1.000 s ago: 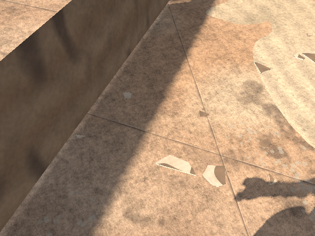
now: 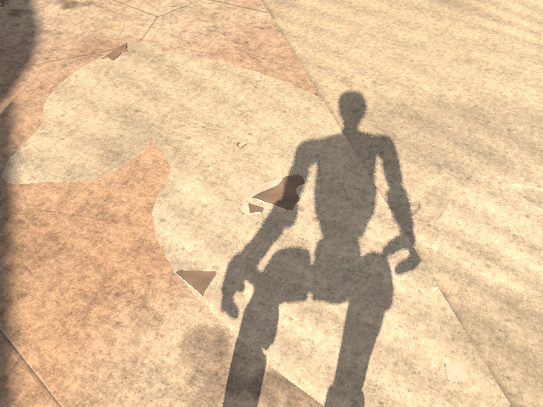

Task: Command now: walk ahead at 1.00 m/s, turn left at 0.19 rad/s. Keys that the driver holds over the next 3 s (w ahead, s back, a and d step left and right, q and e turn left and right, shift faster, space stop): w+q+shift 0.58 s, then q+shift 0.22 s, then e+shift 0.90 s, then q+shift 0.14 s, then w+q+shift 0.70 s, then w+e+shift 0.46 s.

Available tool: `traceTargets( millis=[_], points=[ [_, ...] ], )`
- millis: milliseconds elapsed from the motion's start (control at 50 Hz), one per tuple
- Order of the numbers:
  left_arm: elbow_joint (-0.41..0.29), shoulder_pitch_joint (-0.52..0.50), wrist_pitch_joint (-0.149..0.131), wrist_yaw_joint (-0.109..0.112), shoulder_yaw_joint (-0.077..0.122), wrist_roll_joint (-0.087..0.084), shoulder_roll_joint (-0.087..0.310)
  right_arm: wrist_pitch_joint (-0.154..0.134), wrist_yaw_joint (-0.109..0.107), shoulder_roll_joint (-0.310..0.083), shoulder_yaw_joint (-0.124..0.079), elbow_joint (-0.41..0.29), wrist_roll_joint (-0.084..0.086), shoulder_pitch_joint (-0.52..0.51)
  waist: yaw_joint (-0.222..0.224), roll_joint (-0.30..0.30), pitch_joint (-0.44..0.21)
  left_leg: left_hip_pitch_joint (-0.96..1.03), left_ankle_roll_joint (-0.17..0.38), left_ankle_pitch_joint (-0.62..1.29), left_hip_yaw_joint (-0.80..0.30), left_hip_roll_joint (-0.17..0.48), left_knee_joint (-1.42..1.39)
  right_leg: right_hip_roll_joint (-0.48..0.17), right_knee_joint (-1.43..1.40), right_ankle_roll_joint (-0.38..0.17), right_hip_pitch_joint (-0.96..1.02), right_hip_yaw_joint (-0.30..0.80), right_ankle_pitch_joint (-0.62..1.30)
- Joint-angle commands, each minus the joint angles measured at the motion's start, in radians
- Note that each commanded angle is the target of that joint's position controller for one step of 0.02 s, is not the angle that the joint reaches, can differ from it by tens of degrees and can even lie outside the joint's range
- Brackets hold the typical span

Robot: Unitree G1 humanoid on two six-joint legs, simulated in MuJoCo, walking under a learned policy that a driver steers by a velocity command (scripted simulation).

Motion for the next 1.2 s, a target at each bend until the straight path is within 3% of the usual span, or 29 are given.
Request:
traceTargets(
  millis=[20, 160, 220, 240, 260, 280, 300, 340, 380, 460, 560, 620, 640, 660, 680, 700, 720, 740, 780, 800, 840, 940, 1020, 1040, 1060, 1080, 1100, 1140, 1200],
  points=[
    [-0.048, -0.015, -0.057, -0.011, 0.031, -0.011, 0.114, 0.010, 0.012, -0.098, -0.029, -0.040, 0.019, -0.044, 0.007, -0.010, 0.113, -0.025, 0.027, 0.186, 0.015, 0.000, -0.210, -0.263, -0.344, -0.019, -0.117, 0.119, 0.304],
    [-0.018, 0.022, -0.080, 0.023, 0.022, -0.015, 0.151, -0.015, 0.045, -0.098, -0.029, -0.026, 0.017, -0.114, 0.009, -0.079, 0.026, 0.136, 0.122, 0.458, 0.224, -0.158, -0.583, -0.297, -0.302, 0.115, 0.220, -0.111, 1.115],
    [-0.040, -0.046, -0.021, 0.060, 0.047, 0.022, 0.227, 0.002, 0.028, -0.204, -0.072, 0.066, 0.015, 0.210, -0.176, -0.157, -0.151, 0.425, 0.166, 0.194, 0.248, -0.270, -0.549, -0.348, 0.173, 0.137, 0.293, -0.118, 1.511],
    [-0.061, -0.112, -0.003, 0.064, 0.052, 0.029, 0.241, 0.006, 0.016, -0.244, -0.098, 0.127, 0.011, 0.431, -0.290, -0.131, -0.215, 0.636, 0.210, 0.097, 0.173, -0.252, -0.591, -0.345, 0.515, 0.126, 0.163, -0.109, 1.400],
    [-0.065, -0.150, -0.011, 0.045, 0.033, 0.031, 0.163, 0.018, -0.002, -0.280, -0.121, 0.147, 0.016, 0.482, -0.292, -0.002, -0.180, 0.773, 0.250, -0.005, 0.050, -0.180, -0.580, -0.210, 0.910, 0.112, -0.081, -0.109, 0.645],
    [-0.164, -0.061, -0.034, 0.017, -0.005, -0.004, 0.017, 0.031, -0.007, -0.371, -0.141, 0.119, -0.008, 0.345, -0.086, 0.359, -0.213, 1.048, 0.475, -0.091, -0.548, 0.055, -0.708, -0.038, 1.293, 0.196, -0.647, 0.019, -0.235],
    [-0.196, -0.123, -0.062, 0.019, -0.022, 0.007, 0.073, 0.030, -0.004, -0.323, -0.140, 0.073, 0.006, 0.289, -0.129, 0.125, -0.270, 1.044, 0.482, -0.224, -0.782, 0.105, -0.925, -0.090, 1.260, 0.155, -0.741, 0.186, -0.146],
    [-0.202, -0.189, -0.080, 0.012, -0.025, 0.012, 0.106, 0.023, -0.010, -0.219, -0.119, 0.094, 0.008, 0.242, -0.043, -0.119, -0.058, 0.716, 0.362, -0.202, -0.613, 0.055, -1.010, -0.202, 1.002, 0.134, -0.650, 0.190, -0.011],
    [-0.211, -0.187, -0.039, 0.009, -0.037, 0.045, 0.093, -0.002, -0.020, -0.193, -0.103, 0.093, 0.013, 0.205, 0.024, -0.115, 0.022, 0.494, 0.335, -0.045, -0.468, -0.034, -1.018, -0.246, 0.889, 0.169, -0.553, 0.176, -0.036],
    [-0.296, -0.355, -0.001, -0.009, -0.061, 0.034, 0.067, -0.036, -0.016, -0.222, -0.110, 0.079, 0.022, 0.202, 0.001, -0.040, 0.097, 0.257, 0.309, 0.154, -0.312, -0.143, -1.089, -0.269, 0.524, 0.219, -0.449, 0.078, 0.103],
    [-0.347, -0.485, -0.014, -0.010, -0.069, 0.000, 0.050, -0.033, -0.008, -0.251, -0.132, 0.095, 0.035, 0.274, -0.105, 0.037, 0.024, 0.438, 0.216, 0.515, -0.306, -0.147, -1.015, -0.192, 0.180, 0.196, -0.329, 0.056, 0.401],
    [-0.317, -0.362, -0.028, 0.017, -0.041, 0.009, 0.117, -0.030, -0.023, -0.286, -0.145, 0.092, 0.029, 0.252, -0.049, 0.030, -0.075, 0.554, 0.133, 0.864, -0.314, -0.164, -0.764, -0.113, 0.058, 0.167, -0.118, 0.068, 0.318],
    [-0.285, -0.213, -0.039, 0.031, -0.024, 0.005, 0.151, -0.033, -0.023, -0.313, -0.152, 0.082, 0.031, 0.210, 0.040, 0.044, -0.150, 0.532, 0.094, 0.879, -0.315, -0.188, -0.564, -0.132, 0.016, 0.157, 0.049, 0.094, 0.366],
    [-0.236, -0.010, -0.051, 0.045, -0.001, 0.015, 0.205, -0.041, -0.023, -0.276, -0.145, 0.056, 0.038, 0.150, 0.138, 0.044, -0.249, 0.417, 0.064, 0.716, -0.299, -0.223, -0.326, -0.243, 0.048, 0.134, 0.283, 0.168, 0.391],
    [-0.202, 0.145, -0.054, 0.054, 0.014, 0.040, 0.261, -0.041, -0.034, -0.111, -0.107, 0.020, 0.037, 0.170, 0.136, -0.180, -0.375, 0.214, 0.059, -0.264, -0.156, -0.300, 0.000, -0.565, 0.164, 0.113, 0.538, 0.371, 0.795],
    [-0.205, 0.114, -0.038, 0.035, 0.042, 0.035, 0.317, -0.022, -0.052, -0.148, -0.098, -0.038, 0.086, 0.299, 0.063, -0.417, -0.635, 0.011, 0.029, -0.410, -0.078, -0.326, 0.309, -0.785, 0.154, -0.058, 0.738, 0.774, 0.916],
    [-0.277, -0.027, -0.032, 0.039, 0.023, -0.021, 0.167, -0.002, -0.047, -0.166, -0.083, -0.034, 0.071, 0.266, 0.067, -0.327, -0.570, -0.059, -0.014, -0.303, -0.144, -0.178, 0.301, -0.640, 0.069, -0.048, 0.681, 0.684, 0.626],
    [-0.275, -0.088, -0.024, 0.045, 0.009, -0.025, 0.094, 0.018, -0.045, -0.210, -0.099, -0.064, 0.081, 0.144, 0.087, -0.246, -0.382, -0.093, -0.036, -0.223, -0.072, -0.147, 0.265, -0.585, 0.047, -0.018, 0.517, 0.481, 0.601],
    [-0.244, -0.162, -0.024, 0.040, 0.011, -0.018, 0.078, 0.046, -0.041, -0.218, -0.115, -0.094, 0.059, 0.057, 0.039, -0.060, -0.150, -0.066, -0.063, -0.170, -0.015, -0.087, 0.218, -0.483, -0.019, 0.002, 0.220, 0.285, 0.710],
    [-0.225, -0.187, -0.025, 0.039, 0.021, -0.018, 0.095, 0.056, -0.033, -0.175, -0.109, -0.117, 0.065, 0.093, -0.012, -0.139, -0.109, -0.042, -0.067, -0.166, -0.015, -0.053, 0.165, -0.487, -0.055, -0.015, 0.138, 0.241, 0.671],
    [-0.188, -0.219, -0.030, 0.029, 0.027, -0.034, 0.089, 0.061, -0.031, -0.096, -0.079, -0.144, 0.056, 0.054, -0.020, -0.146, -0.034, 0.011, -0.071, -0.205, -0.002, -0.047, -0.030, -0.466, -0.127, -0.039, -0.015, 0.176, 0.714],
    [-0.130, -0.234, -0.042, 0.011, 0.052, -0.076, 0.175, 0.022, 0.004, -0.090, -0.052, -0.122, 0.021, -0.006, -0.027, -0.088, -0.134, 0.324, -0.011, 0.196, 0.031, -0.118, -0.537, -0.405, -0.113, -0.036, -0.088, 0.069, 0.729],
    [-0.084, -0.182, -0.039, 0.002, 0.049, -0.082, 0.187, -0.003, -0.007, -0.183, -0.084, -0.116, -0.008, -0.046, -0.059, -0.057, -0.129, 0.533, 0.059, 0.445, 0.052, -0.156, -0.759, -0.333, 0.050, 0.054, -0.099, 0.099, 0.597],
    [-0.093, -0.158, -0.040, 0.002, 0.040, -0.058, 0.165, -0.005, -0.025, -0.260, -0.103, -0.122, -0.021, -0.024, -0.062, 0.007, -0.175, 0.658, 0.096, 0.886, -0.028, -0.039, -0.718, -0.261, 0.191, 0.113, -0.171, 0.066, 0.395],
    [-0.103, -0.050, -0.031, 0.003, 0.012, -0.050, 0.099, 0.011, -0.045, -0.299, -0.108, -0.145, -0.063, 0.006, -0.054, 0.198, -0.351, 0.910, 0.289, 1.254, -0.293, 0.294, -0.664, -0.188, 0.523, 0.192, -0.391, 0.049, -0.207],
    [-0.084, -0.015, -0.010, 0.002, 0.022, -0.067, 0.143, 0.027, -0.045, -0.243, -0.094, -0.150, -0.042, 0.024, -0.081, 0.209, -0.465, 0.935, 0.362, 1.331, -0.333, 0.338, -0.646, -0.182, 0.737, 0.216, -0.432, 0.144, -0.480],
    [-0.087, -0.016, 0.009, -0.001, 0.044, -0.083, 0.192, 0.040, -0.040, -0.228, -0.093, -0.142, -0.007, -0.001, -0.065, 0.160, -0.424, 0.883, 0.355, 1.095, -0.270, 0.303, -0.682, -0.212, 0.818, 0.223, -0.501, 0.158, -0.457],
    [-0.094, -0.069, 0.054, 0.023, 0.053, -0.078, 0.171, 0.046, -0.042, -0.184, -0.087, -0.130, 0.020, -0.094, -0.025, 0.093, -0.256, 0.695, 0.274, 0.640, -0.170, 0.212, -0.785, -0.259, 0.790, 0.246, -0.548, 0.125, -0.326],
    [-0.105, -0.025, 0.111, 0.049, 0.051, -0.061, 0.107, 0.044, -0.052, -0.165, -0.093, -0.124, -0.005, -0.206, 0.050, 0.131, -0.156, 0.414, 0.236, 0.426, -0.021, 0.174, -0.900, -0.262, 0.738, 0.279, -0.393, 0.070, -0.201]
  ],
)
